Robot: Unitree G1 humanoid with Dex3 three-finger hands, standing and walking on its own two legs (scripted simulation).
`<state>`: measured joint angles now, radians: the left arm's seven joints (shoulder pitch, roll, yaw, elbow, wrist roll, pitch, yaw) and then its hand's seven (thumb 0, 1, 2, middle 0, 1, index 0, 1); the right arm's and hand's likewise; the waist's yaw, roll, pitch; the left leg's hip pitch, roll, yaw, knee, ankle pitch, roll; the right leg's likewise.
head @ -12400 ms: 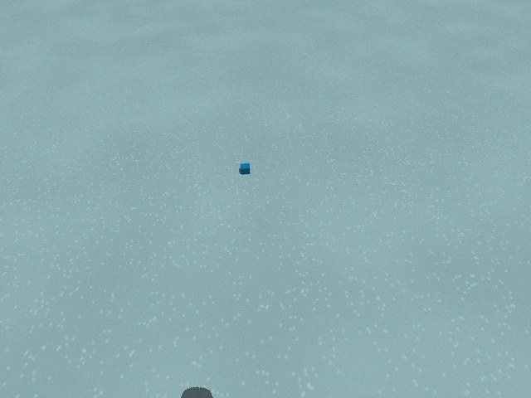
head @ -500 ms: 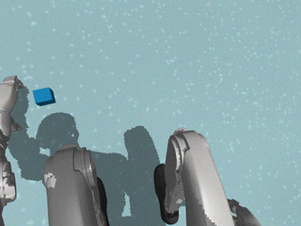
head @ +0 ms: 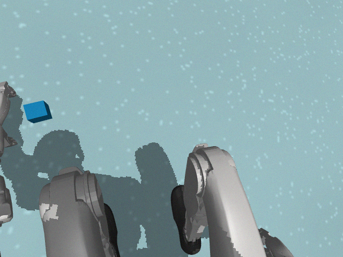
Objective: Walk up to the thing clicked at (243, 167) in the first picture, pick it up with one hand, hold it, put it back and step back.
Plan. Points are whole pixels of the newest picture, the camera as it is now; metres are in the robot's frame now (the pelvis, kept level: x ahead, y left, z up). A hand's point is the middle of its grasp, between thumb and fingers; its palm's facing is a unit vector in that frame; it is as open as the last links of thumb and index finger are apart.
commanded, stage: rise first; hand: left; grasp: from above
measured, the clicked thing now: (38, 112) +0.49 +0.31 -0.30
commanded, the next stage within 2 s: approach in 1.04 s
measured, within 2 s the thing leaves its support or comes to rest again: neither
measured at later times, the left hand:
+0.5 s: hand out of the picture +0.45 +0.35 -0.18, palm faces -0.43 -0.12 -0.90, open 12.4 cm
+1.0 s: hand out of the picture +0.45 +0.35 -0.17, palm faces -0.43 -0.12 -0.89, open 12.1 cm
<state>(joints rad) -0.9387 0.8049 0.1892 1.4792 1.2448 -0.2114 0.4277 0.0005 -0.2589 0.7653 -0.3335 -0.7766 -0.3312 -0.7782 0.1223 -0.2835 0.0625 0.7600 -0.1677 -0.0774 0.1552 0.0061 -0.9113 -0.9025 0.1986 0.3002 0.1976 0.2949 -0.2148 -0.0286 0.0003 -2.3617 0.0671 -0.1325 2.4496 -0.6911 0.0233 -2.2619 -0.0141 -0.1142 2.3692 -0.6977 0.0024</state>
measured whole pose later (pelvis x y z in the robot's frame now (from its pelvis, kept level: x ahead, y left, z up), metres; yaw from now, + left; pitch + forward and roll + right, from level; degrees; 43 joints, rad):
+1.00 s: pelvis +0.00 +0.00 +0.00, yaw -1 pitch +32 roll -9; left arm -0.98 0.86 0.17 1.49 1.26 -0.22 0.38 0.00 -0.19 0.71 -0.39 -0.71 -0.39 -0.72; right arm 0.14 -0.29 0.10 0.73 -0.16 -0.08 0.17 0.01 -0.91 -0.90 0.20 0.30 0.20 0.29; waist -0.24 -0.03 0.01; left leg -2.37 0.06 -0.15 2.46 -0.68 0.03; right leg -2.26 -0.01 -0.13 2.36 -0.68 0.01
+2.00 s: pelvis -0.01 +0.00 -0.01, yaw -1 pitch +32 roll -10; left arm -1.00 0.90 0.12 1.46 1.19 -0.16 0.30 0.00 -0.26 0.75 -0.34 -0.75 -0.33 -0.75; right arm 0.18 -0.30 0.14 0.70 -0.16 -0.09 0.15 0.01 -0.89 -0.89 0.20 0.30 0.20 0.30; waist -0.26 -0.05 0.05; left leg -2.37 0.06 -0.16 2.47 -0.67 0.02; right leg -2.26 -0.01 -0.13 2.37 -0.67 0.01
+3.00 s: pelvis +0.00 +0.01 -0.02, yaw -6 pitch +29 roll -14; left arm -1.09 1.02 0.16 1.73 1.28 -0.22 0.56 0.00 -0.23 0.74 -0.33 -0.71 -0.32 -0.72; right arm 0.11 -0.32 0.28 0.67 -0.26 -0.21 0.25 0.00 -0.89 -0.90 0.20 0.30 0.20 0.30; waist -0.37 -0.13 0.14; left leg -2.37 0.06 -0.24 2.56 -0.74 0.02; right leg -2.23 0.02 -0.19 2.40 -0.70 0.03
